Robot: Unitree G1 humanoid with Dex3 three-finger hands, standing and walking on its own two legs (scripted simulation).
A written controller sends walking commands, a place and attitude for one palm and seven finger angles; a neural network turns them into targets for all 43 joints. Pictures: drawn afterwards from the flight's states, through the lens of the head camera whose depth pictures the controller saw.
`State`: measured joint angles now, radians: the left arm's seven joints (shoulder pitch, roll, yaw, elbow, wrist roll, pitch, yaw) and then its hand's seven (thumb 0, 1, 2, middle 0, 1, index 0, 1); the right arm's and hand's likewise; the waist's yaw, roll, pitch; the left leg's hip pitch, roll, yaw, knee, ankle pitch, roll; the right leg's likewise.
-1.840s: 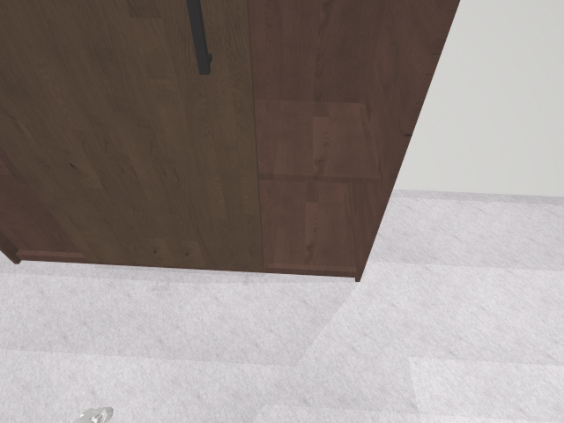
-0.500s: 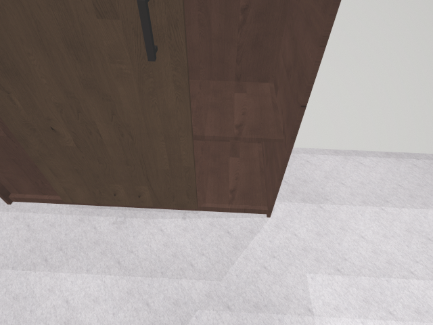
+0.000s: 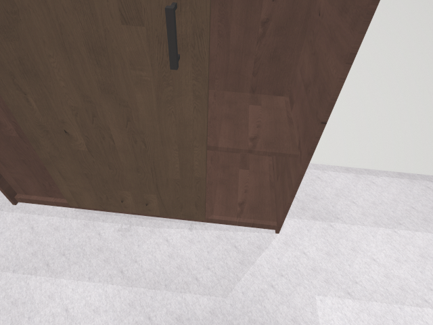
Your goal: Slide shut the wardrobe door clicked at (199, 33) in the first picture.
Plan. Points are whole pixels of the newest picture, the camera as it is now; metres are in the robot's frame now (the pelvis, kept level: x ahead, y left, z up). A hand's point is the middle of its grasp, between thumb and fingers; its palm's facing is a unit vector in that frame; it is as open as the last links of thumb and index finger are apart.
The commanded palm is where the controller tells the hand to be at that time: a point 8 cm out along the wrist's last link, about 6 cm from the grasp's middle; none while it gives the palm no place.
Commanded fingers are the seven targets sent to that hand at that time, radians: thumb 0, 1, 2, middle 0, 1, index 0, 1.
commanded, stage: take the last steps up to it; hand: left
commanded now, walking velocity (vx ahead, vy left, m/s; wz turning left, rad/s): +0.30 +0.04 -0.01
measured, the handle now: (174, 36) +0.73 +0.17 +0.21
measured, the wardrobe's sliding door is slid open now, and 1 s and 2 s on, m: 0.38 0.38 0.38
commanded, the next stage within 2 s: come to a stop and stand still in 0.40 s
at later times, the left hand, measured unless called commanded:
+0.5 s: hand (148, 276) +0.27 +0.18 -0.18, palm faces -0.02 -0.98 -0.20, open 7.3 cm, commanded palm none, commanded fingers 0.00 0.90 0.90 -0.20 -0.30 -0.20 -0.30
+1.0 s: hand (120, 274) +0.27 +0.25 -0.18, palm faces +0.02 -0.98 -0.20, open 7.4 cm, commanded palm none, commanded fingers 0.00 0.90 0.90 -0.20 -0.30 -0.20 -0.30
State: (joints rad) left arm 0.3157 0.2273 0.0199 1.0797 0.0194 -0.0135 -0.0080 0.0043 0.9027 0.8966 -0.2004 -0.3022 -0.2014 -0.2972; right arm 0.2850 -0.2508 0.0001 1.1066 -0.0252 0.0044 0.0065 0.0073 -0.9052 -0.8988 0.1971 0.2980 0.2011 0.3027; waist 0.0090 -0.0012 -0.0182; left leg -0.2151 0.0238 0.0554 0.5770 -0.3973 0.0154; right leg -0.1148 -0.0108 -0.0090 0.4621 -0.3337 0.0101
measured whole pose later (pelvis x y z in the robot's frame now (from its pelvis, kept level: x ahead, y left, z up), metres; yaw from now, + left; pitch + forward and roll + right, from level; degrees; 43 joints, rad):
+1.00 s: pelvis +0.22 +0.05 +0.00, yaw -3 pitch +0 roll -2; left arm 0.23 0.23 0.08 1.00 0.02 0.05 0.02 0.00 0.91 0.90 -0.20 -0.30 -0.20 -0.30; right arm 0.13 -0.14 -0.02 0.97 -0.03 0.02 -0.04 0.01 -0.91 -0.90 0.20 0.30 0.20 0.30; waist 0.01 -0.04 0.06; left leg -0.34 0.04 0.09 0.50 -0.16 0.05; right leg -0.43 0.01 0.00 1.11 -0.45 0.03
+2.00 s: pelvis +0.19 +0.03 +0.00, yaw -4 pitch -2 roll -1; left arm 0.33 0.14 0.00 1.07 0.02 -0.02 0.04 0.01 0.90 0.90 -0.20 -0.30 -0.20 -0.30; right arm 0.26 -0.17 0.00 1.04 -0.02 0.00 -0.03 0.02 -0.92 -0.90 0.20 0.30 0.20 0.30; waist 0.00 -0.01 0.01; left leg -0.31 0.02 0.00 0.60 -0.26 0.00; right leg -0.15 0.00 -0.03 0.54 -0.36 0.01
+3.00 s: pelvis +0.19 +0.04 +0.00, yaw -4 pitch +0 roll +0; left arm 0.37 0.14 0.00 1.09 0.02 -0.02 0.03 0.00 0.91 0.90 -0.20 -0.30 -0.20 -0.30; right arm 0.28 -0.15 0.01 1.10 -0.01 0.00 -0.02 0.01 -0.92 -0.90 0.20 0.30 0.20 0.30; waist 0.01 -0.03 0.01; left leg -0.29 0.00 0.02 0.50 -0.21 0.02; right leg -0.16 -0.03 -0.01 0.48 -0.32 0.03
